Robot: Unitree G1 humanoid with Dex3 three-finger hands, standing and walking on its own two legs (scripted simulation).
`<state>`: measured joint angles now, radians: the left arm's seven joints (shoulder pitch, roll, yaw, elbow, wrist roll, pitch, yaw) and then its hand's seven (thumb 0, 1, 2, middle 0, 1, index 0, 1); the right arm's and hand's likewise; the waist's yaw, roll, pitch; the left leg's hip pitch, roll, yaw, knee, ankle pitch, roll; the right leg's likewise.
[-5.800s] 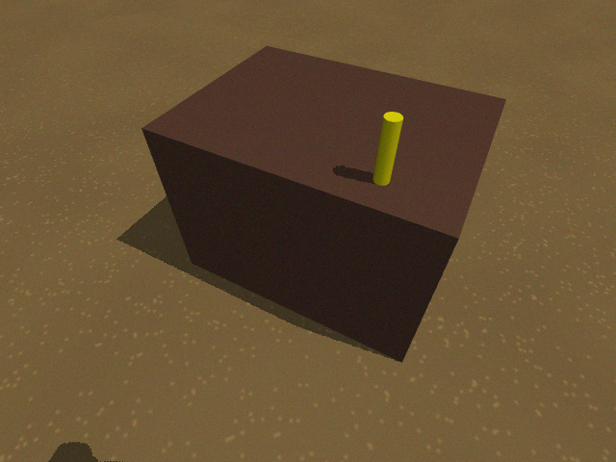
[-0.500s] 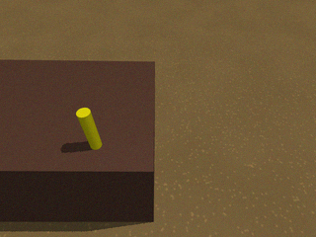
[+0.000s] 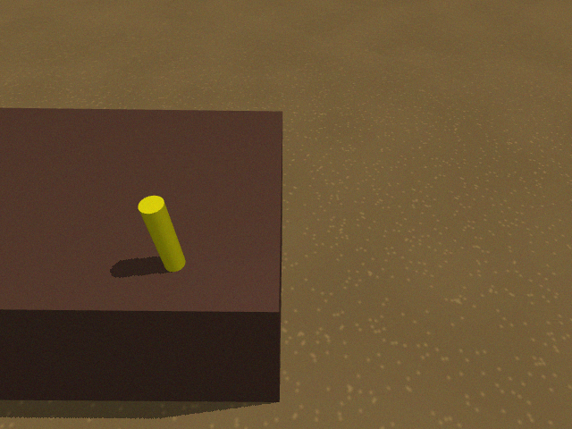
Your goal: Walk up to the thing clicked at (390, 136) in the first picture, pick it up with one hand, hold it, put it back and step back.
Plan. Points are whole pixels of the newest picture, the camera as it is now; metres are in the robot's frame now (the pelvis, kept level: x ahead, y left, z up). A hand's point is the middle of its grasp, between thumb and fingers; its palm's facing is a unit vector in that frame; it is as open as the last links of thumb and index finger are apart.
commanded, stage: stand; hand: left
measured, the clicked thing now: (164, 236) +0.48 +0.23 -0.04
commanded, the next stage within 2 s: rise first in 0.78 s
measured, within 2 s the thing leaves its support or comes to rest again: neither
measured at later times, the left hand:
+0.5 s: hand out of the picture +0.07 +0.25 -0.16, palm faces -0.05 -0.94 -0.34, open 7.4 cm
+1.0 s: hand out of the picture +0.12 +0.24 -0.15, palm faces +0.07 -0.94 -0.32, open 8.3 cm
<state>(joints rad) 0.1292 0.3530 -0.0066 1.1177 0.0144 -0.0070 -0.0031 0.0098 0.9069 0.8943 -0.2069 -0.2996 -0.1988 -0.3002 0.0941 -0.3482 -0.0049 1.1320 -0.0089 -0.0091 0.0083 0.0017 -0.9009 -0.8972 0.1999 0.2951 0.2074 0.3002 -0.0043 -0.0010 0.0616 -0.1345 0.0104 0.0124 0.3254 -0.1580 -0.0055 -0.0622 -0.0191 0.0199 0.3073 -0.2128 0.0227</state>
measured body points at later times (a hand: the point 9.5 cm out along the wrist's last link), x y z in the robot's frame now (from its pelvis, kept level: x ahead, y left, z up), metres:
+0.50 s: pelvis +0.00 +0.00 +0.00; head +0.02 +0.00 +0.45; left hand +0.08 +0.30 -0.14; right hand +0.08 -0.30 -0.13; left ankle +0.01 +0.12 -0.75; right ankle -0.03 -0.13 -0.75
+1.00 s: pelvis -0.01 +0.00 -0.01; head +0.03 +0.00 +0.44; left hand +0.11 +0.29 -0.13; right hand +0.12 -0.29 -0.13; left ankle +0.01 +0.12 -0.75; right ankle -0.03 -0.13 -0.75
